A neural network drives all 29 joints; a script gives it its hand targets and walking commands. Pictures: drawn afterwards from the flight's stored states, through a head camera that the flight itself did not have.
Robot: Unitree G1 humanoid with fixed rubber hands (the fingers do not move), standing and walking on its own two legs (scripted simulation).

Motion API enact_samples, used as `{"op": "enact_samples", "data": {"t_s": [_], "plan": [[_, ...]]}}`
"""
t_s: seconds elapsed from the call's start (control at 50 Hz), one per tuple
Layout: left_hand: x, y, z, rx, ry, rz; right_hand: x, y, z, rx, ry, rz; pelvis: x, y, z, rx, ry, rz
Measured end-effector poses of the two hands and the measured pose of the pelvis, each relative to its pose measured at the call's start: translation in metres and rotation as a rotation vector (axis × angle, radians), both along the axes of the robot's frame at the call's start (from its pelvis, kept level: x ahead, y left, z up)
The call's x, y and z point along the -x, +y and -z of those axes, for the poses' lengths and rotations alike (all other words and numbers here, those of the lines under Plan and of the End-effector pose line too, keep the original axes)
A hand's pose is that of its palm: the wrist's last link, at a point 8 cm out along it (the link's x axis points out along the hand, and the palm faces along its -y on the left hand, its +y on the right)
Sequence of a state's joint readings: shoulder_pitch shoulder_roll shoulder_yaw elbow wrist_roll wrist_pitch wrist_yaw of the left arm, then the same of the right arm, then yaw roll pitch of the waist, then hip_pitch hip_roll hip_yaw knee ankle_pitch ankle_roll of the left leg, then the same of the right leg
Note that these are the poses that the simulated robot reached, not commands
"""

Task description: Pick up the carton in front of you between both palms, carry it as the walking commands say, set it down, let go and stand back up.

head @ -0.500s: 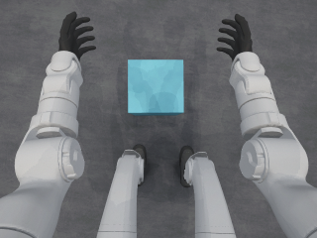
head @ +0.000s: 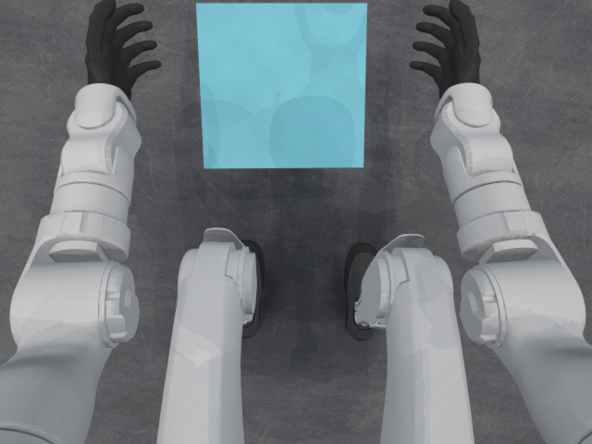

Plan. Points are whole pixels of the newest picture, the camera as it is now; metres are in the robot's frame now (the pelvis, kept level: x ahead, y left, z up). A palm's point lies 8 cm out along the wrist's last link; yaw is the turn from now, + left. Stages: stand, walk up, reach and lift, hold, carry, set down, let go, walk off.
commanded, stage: reach and lift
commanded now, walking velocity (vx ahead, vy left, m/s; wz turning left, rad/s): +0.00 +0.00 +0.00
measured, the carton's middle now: (284, 105) +0.49 +0.05 -0.33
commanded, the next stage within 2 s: none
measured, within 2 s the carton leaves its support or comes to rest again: leaves its support in 1.20 s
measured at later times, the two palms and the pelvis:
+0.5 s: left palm (161, 93) +0.49 +0.23 -0.27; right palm (415, 81) +0.52 -0.14 -0.27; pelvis -0.02 +0.01 -0.09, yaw +0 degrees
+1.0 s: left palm (178, 89) +0.49 +0.20 -0.26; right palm (392, 83) +0.52 -0.10 -0.26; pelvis -0.02 +0.00 -0.08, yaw +0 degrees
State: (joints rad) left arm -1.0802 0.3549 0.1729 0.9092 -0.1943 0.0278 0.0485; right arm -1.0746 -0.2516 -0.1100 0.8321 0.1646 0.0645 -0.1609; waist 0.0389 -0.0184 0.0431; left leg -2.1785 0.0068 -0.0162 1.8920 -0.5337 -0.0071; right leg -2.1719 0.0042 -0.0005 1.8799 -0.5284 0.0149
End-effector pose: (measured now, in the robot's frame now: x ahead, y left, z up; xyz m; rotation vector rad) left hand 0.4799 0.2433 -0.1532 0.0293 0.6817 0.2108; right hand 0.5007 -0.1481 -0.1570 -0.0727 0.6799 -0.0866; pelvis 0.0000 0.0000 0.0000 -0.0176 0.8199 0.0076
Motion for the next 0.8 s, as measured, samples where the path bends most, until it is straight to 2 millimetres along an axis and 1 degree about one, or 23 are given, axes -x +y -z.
{"op": "enact_samples", "data": {"t_s": [0.12, 0.2, 0.3, 0.36, 0.4, 0.46, 0.54, 0.64, 0.72, 0.8], "plan": [[-0.001, -0.004, 0.036, 0.009, 0.028, -0.008, -0.002, 0.006, 0.036, -0.003, 0.029, 0.002, 0.016, -0.002, 0.035, -0.001, -0.078, 0.0], [-0.001, -0.008, 0.063, 0.01, 0.055, -0.007, -0.002, 0.009, 0.061, -0.005, 0.055, 0.0, 0.023, -0.001, 0.052, -0.001, -0.116, -0.001], [-0.003, -0.01, 0.097, 0.009, 0.074, -0.002, -0.004, 0.008, 0.093, 0.003, 0.079, -0.003, 0.027, 0.0, 0.071, 0.0, -0.148, 0.001], [-0.005, -0.011, 0.112, 0.007, 0.068, 0.002, -0.012, 0.005, 0.102, 0.008, 0.061, 0.004, 0.026, 0.002, 0.08, 0.002, -0.161, 0.003], [-0.006, -0.011, 0.119, 0.007, 0.064, 0.004, -0.015, 0.005, 0.107, 0.007, 0.055, 0.003, 0.025, 0.003, 0.084, 0.003, -0.169, 0.004], [-0.009, -0.012, 0.122, 0.008, 0.051, 0.005, -0.02, 0.009, 0.11, 0.001, 0.047, -0.007, 0.023, 0.004, 0.087, 0.002, -0.179, 0.007], [-0.013, -0.013, 0.115, 0.015, 0.036, 0.006, -0.025, 0.017, 0.105, -0.003, 0.037, -0.02, 0.019, 0.006, 0.087, 0.001, -0.174, 0.002], [-0.013, -0.015, 0.106, 0.02, 0.046, 0.008, -0.021, 0.024, 0.101, -0.007, 0.056, -0.027, 0.015, 0.005, 0.082, 0.0, -0.154, -0.005], [-0.011, -0.018, 0.102, 0.02, 0.052, 0.011, -0.017, 0.025, 0.099, -0.008, 0.061, -0.03, 0.015, 0.005, 0.079, 0.0, -0.141, -0.006], [-0.012, -0.029, 0.103, 0.026, 0.051, 0.033, -0.016, 0.031, 0.099, -0.016, 0.057, -0.046, 0.017, 0.004, 0.077, -0.002, -0.136, -0.005]]}}
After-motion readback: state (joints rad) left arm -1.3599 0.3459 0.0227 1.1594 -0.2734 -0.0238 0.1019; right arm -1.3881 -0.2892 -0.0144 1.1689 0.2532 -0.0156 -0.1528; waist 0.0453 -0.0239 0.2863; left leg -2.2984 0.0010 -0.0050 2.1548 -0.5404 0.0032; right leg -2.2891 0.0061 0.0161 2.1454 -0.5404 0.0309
